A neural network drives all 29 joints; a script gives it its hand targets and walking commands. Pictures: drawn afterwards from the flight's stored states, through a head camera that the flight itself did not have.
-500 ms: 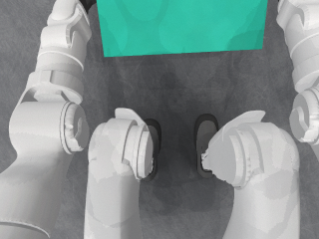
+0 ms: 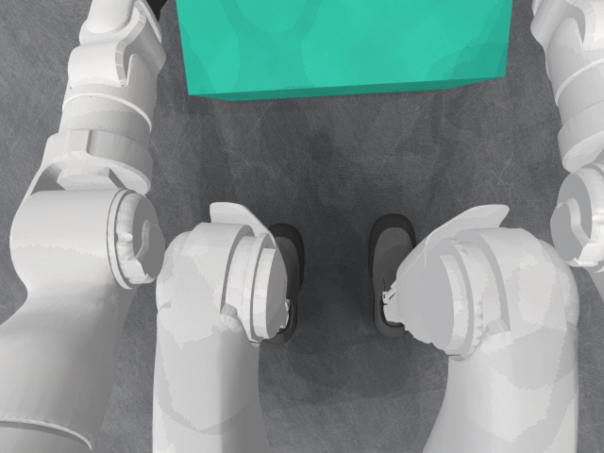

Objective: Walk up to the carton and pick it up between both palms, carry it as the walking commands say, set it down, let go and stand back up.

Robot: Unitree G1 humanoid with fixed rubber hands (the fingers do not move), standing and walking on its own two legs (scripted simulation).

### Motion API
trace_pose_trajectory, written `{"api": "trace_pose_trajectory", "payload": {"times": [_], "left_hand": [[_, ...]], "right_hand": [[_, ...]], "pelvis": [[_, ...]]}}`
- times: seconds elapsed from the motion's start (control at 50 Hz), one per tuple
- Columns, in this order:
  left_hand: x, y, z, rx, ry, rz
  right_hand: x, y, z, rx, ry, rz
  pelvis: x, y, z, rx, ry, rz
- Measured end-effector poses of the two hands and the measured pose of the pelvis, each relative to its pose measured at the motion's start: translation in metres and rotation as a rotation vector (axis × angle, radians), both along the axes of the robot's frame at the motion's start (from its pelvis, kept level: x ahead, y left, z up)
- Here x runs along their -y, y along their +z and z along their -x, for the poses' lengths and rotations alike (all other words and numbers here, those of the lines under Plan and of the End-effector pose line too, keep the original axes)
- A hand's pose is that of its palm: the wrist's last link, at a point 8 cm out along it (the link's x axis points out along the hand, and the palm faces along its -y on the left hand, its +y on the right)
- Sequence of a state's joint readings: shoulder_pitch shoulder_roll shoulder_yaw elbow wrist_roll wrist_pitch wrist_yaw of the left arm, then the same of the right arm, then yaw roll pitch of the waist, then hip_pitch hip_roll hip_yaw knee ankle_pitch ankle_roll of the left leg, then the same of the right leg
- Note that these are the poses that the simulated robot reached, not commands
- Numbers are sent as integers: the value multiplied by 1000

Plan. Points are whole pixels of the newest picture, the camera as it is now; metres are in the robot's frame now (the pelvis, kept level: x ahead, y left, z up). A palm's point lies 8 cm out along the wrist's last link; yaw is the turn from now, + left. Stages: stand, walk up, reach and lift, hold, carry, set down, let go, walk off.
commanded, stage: set down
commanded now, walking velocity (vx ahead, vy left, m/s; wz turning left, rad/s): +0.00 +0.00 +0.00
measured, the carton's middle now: out of the picture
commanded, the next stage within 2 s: none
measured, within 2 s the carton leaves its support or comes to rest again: neither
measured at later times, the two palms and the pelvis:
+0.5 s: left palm (139, 5) +0.52 +0.20 -0.18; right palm out of the picture +0.54 -0.19 -0.17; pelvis +0.00 +0.00 +0.00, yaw +0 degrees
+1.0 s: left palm out of the picture +0.53 +0.23 -0.16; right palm out of the picture +0.54 -0.23 -0.17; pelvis +0.00 +0.00 +0.01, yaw +0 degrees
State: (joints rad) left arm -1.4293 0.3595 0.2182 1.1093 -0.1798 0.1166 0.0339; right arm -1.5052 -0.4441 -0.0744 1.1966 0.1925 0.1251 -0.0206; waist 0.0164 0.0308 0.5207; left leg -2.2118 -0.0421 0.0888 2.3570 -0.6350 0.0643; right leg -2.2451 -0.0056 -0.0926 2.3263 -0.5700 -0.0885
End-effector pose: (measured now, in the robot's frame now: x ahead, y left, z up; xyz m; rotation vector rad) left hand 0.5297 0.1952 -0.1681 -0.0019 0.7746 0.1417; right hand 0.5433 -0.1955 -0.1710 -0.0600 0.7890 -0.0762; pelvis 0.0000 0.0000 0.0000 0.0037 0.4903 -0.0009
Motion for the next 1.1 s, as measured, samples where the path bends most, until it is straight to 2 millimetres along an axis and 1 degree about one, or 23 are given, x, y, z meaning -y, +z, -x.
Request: {"api": "trace_pose_trajectory", "payload": {"times": [0.3, 0.44, 0.52, 0.68, 0.82, 0.9, 0.98, 1.04, 1.1], "left_hand": [[1, -1, 2, 20, 0, -31], [0, -6, 9, -15, -4, -46], [-2, -8, 9, -20, 4, -51], [-16, -8, 8, -18, 31, -64], [-29, -7, 8, -5, 49, -71], [-32, -3, 4, 16, 54, -70], [-35, 6, -1, 47, 54, -66], [-36, 17, -5, 68, 50, -65], [-37, 32, -8, 83, 41, -65]], "right_hand": [[-1, -1, 3, 22, -26, 6], [-2, -1, 4, 23, -45, 20], [0, -4, 7, 7, -50, 24], [12, -9, 10, 2, -66, 37], [26, -7, 9, 23, -83, 38], [32, -4, 8, 41, -89, 35], [36, 3, 5, 63, -88, 31], [36, 13, 1, 83, -81, 29], [36, 28, -3, 101, -70, 26]], "pelvis": [[0, 1, 1, -2, -1, -9], [-1, 3, 1, -18, -2, -6], [-2, 4, 1, -27, -1, -5], [-2, 3, -1, -43, 3, -3], [-1, 1, -1, -45, 5, 0], [-1, 1, -1, -45, 5, 1], [0, 4, 0, -51, 5, 1], [0, 9, 0, -59, 4, 0], [0, 16, 0, -70, 3, -2]]}}
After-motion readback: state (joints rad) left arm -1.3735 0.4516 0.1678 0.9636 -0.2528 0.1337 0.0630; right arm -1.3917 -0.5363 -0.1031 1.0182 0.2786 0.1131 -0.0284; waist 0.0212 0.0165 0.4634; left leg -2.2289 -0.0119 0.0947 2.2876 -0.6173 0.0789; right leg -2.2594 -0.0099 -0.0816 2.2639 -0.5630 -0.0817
